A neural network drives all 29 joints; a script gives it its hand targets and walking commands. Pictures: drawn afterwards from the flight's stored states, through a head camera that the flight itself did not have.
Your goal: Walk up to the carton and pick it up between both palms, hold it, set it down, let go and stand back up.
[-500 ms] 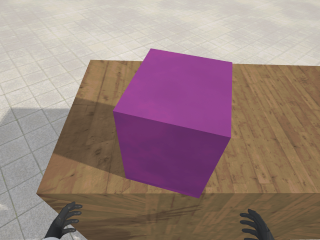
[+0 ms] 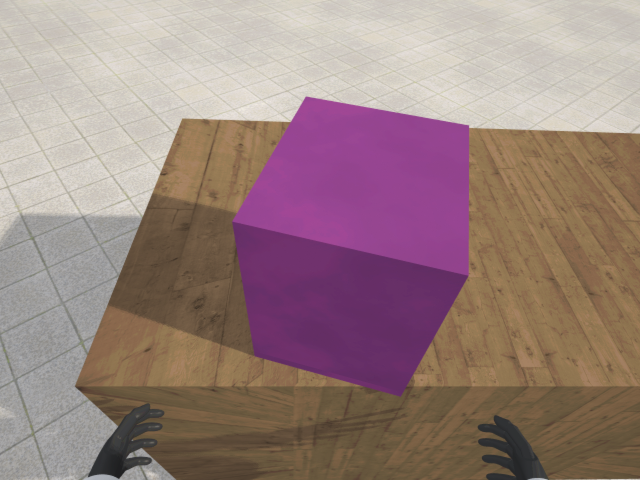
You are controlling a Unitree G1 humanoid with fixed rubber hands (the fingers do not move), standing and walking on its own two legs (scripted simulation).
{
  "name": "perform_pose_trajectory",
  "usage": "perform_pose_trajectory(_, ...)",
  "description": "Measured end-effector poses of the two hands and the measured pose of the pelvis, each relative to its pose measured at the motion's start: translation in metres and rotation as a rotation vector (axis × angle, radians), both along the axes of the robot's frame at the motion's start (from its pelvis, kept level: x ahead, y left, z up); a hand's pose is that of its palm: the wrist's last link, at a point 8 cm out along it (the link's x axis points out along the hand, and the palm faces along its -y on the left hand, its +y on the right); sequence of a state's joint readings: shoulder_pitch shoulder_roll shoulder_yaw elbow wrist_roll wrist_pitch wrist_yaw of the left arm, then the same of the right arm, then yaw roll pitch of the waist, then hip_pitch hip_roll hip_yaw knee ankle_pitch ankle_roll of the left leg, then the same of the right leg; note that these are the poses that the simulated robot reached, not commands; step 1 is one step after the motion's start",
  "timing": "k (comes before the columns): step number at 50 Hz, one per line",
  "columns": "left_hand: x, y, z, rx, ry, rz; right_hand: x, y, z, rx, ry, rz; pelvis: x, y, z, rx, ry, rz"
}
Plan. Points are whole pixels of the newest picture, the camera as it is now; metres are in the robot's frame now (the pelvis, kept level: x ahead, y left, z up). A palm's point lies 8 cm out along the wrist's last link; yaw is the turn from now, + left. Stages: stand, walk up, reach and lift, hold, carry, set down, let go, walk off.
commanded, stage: stand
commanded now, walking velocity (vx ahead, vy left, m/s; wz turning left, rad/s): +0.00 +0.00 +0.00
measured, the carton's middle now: (354, 249) +0.40 -0.04 +0.07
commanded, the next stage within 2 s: walk up in 1.32 s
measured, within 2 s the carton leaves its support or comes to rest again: neither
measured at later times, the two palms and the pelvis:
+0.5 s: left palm (107, 476) +0.15 +0.26 -0.07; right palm out of the picture +0.14 -0.26 -0.08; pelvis +0.00 +0.00 +0.00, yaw +0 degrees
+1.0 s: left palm out of the picture +0.15 +0.27 -0.08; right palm out of the picture +0.13 -0.26 -0.08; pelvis -0.01 +0.01 +0.00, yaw +0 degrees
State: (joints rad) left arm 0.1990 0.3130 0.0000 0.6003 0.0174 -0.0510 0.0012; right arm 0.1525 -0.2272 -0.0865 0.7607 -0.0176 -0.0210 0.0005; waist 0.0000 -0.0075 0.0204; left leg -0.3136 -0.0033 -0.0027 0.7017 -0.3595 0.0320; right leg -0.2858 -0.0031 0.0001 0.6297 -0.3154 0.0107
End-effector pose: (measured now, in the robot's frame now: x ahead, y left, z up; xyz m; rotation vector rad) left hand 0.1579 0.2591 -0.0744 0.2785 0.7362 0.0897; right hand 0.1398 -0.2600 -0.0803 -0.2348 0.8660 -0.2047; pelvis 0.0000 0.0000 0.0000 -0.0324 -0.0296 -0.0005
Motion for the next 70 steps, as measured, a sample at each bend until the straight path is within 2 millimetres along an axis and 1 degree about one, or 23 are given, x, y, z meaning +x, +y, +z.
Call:
perform_pose_trajectory(22, -0.005, 0.002, 0.0, -0.002, 0.003, 0.001, -0.004, 0.002, 0.0, -0.001, 0.006, 0.001, -0.004, 0.002, 0.001, -0.003, -0.003, 0.0)
perform_pose_trajectory(40, -0.003, 0.005, -0.002, -0.006, 0.016, 0.002, 0.0, 0.005, 0.002, -0.005, 0.012, 0.001, -0.001, 0.005, 0.002, -0.007, 0.004, -0.001)
perform_pose_trajectory(58, -0.015, 0.007, -0.002, -0.001, 0.032, 0.007, -0.009, 0.005, 0.002, -0.004, 0.016, 0.002, -0.01, 0.005, 0.004, -0.006, -0.001, -0.001)
perform_pose_trajectory(70, -0.015, 0.007, -0.003, 0.001, 0.054, 0.009, -0.011, 0.004, 0.0, -0.002, 0.047, 0.001, -0.007, 0.004, 0.006, -0.005, 0.013, -0.001)
